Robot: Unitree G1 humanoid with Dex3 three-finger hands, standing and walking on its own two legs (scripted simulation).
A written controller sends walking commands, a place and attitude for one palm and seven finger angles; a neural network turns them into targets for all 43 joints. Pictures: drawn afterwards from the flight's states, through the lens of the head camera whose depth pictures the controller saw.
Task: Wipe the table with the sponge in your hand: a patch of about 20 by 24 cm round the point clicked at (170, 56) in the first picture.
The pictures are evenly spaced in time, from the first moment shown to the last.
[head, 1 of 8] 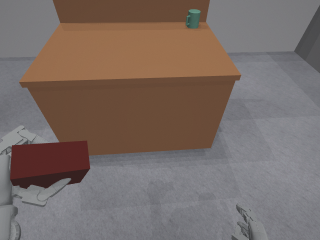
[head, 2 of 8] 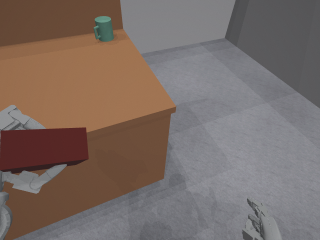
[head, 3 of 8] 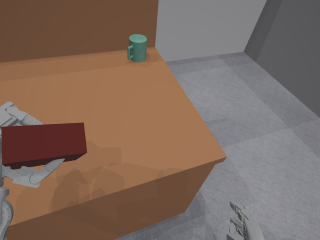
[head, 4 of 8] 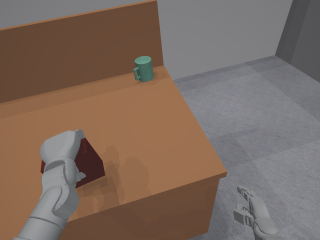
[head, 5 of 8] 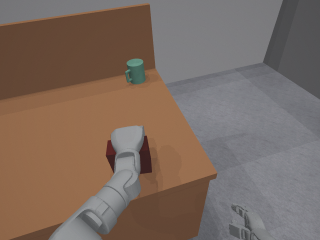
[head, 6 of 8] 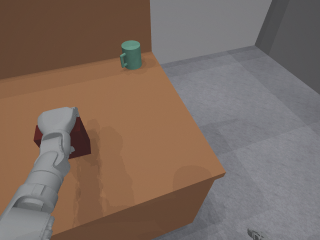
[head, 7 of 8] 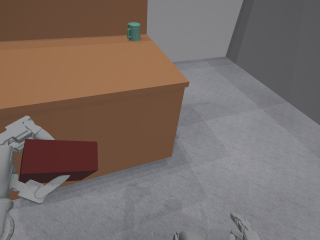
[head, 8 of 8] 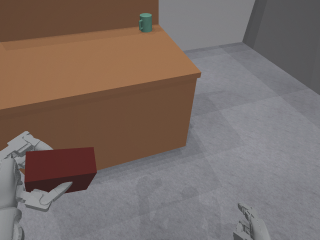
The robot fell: no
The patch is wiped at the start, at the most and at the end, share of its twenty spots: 0.00 0.95 0.95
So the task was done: yes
